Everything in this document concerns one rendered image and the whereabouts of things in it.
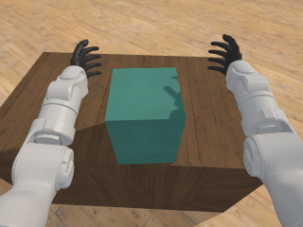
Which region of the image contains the robot right forearm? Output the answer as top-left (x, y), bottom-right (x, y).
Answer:
top-left (225, 60), bottom-right (303, 146)

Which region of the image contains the robot right upper arm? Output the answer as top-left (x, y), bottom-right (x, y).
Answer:
top-left (243, 131), bottom-right (303, 227)

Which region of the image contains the pedestal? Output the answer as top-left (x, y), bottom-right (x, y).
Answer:
top-left (0, 52), bottom-right (263, 213)

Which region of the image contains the robot right hand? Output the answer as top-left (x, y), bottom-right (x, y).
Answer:
top-left (207, 34), bottom-right (242, 77)

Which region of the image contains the carton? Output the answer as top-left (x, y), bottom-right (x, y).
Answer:
top-left (105, 67), bottom-right (187, 165)

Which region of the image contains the robot left upper arm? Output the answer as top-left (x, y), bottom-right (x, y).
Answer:
top-left (0, 143), bottom-right (75, 227)

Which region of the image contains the robot left forearm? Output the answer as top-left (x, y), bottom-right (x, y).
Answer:
top-left (11, 65), bottom-right (89, 184)

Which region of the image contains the robot left hand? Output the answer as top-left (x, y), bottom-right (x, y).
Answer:
top-left (70, 39), bottom-right (102, 79)

